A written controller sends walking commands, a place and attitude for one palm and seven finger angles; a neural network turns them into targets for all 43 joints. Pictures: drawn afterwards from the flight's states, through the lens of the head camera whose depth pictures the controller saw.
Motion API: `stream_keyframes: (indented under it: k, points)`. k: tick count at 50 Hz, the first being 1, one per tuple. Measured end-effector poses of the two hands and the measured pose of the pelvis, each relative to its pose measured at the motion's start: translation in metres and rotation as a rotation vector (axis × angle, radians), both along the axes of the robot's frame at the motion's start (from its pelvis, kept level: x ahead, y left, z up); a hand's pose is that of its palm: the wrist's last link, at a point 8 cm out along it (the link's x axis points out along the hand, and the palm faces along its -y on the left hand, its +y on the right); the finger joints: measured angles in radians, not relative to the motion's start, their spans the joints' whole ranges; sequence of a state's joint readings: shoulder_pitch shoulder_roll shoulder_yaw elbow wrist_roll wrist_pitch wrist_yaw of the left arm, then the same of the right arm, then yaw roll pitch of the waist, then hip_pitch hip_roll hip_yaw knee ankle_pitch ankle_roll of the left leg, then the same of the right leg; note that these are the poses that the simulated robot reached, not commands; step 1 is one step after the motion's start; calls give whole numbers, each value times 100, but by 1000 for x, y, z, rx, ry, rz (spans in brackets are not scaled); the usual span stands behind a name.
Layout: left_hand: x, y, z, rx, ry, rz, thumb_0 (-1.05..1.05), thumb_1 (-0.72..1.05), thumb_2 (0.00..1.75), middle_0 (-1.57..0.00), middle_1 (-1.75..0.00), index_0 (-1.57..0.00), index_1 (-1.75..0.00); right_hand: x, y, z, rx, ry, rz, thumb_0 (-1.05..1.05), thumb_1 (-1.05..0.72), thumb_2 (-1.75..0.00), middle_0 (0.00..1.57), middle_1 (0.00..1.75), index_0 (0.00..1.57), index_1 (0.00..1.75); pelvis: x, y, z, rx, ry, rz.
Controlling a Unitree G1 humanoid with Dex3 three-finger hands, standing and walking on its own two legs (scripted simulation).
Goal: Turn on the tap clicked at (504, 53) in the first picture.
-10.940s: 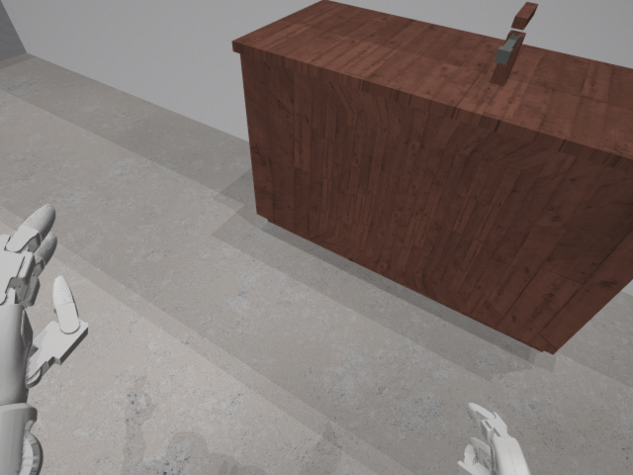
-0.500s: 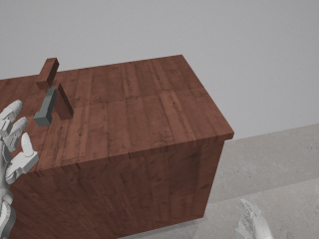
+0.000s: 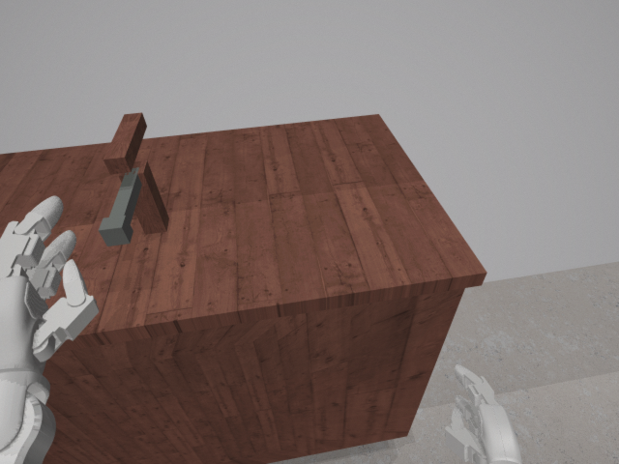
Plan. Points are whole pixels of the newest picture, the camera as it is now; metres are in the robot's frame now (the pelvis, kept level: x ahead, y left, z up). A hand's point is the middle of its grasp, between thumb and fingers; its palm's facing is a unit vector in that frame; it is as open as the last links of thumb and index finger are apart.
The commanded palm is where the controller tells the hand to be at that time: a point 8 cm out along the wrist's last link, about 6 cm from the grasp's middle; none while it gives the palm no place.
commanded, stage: turn the palm inward beside the body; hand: left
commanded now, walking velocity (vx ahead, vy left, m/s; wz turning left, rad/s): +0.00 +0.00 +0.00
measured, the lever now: (116, 230) +0.32 +0.30 +0.16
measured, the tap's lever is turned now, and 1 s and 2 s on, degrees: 0 0 0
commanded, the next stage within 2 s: reach beside the lever's end, fingers flat in 0.96 s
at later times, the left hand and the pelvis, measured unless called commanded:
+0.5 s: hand (81, 319) +0.17 +0.23 +0.20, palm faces +0.49 -0.87 -0.12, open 7.4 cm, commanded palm +0.11 +0.27 +0.21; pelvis -0.02 +0.00 +0.00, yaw +1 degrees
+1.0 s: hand (95, 317) +0.17 +0.22 +0.20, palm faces +0.49 -0.87 -0.11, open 7.4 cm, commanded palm +0.12 +0.26 +0.21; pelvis -0.01 -0.01 +0.00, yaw +1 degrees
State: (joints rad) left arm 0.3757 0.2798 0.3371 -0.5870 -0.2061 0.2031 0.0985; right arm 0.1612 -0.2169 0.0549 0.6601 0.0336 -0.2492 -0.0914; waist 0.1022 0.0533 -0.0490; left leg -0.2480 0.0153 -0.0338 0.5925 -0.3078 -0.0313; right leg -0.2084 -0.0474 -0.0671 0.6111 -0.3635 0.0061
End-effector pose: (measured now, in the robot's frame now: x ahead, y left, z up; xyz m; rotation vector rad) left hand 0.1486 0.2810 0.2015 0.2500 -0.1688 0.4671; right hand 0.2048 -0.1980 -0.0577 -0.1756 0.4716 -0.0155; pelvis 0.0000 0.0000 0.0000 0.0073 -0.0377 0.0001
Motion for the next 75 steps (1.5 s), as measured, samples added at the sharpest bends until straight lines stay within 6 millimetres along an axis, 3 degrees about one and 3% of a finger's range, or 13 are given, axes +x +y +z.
stream_keyframes:
  k: [11, 34, 54, 75]
  points:
    - [-14, 0, 3, -45, 11, 26, 2, 90, 90, -20, -30, -21, -30, -4, 12, 2, 4, 5, 26, 2, -90, -89, 21, 30, 20, 30, -9, 4, 2, -2, -23, 5]
    - [-25, -18, 5, -120, 16, 33, 2, 90, 90, -20, -30, -21, -30, -6, -10, 8, 0, -35, 3, 2, -91, -90, 21, 30, 20, 30, -15, -10, 3, -5, -53, 11]
    - [-19, -22, 6, -118, 22, 35, 2, 90, 90, -20, -30, -21, -30, -2, -16, 4, 5, -27, 3, 2, -91, -90, 21, 30, 20, 30, -9, -14, 3, -4, -49, 12]
    - [-4, -3, -5, -138, 44, 62, 2, 90, 90, -20, -30, -21, -30, -5, -16, 1, -2, -3, -15, 2, -91, -90, 21, 30, 20, 30, -7, -11, 4, -2, -38, 9]
